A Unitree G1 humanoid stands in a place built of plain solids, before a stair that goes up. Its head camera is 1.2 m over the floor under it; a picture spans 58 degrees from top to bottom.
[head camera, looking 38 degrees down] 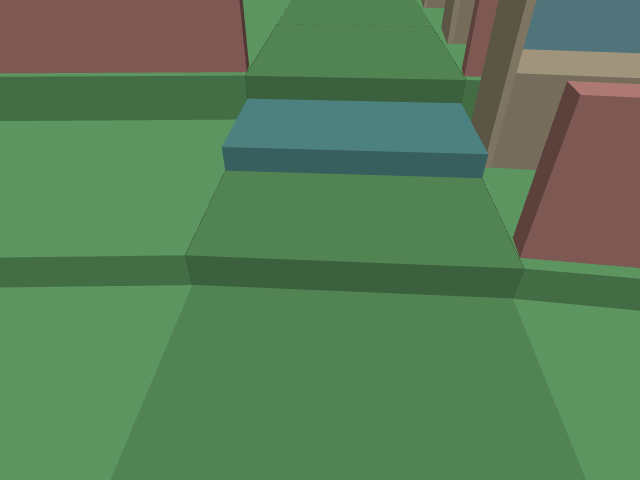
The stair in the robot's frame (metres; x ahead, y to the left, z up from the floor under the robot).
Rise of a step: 0.13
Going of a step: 0.64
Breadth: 1.25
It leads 3 degrees to the right of straight ahead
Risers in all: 3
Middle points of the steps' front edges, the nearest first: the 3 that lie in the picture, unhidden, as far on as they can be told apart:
1.21 -0.12 0.15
1.85 -0.15 0.29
2.49 -0.19 0.42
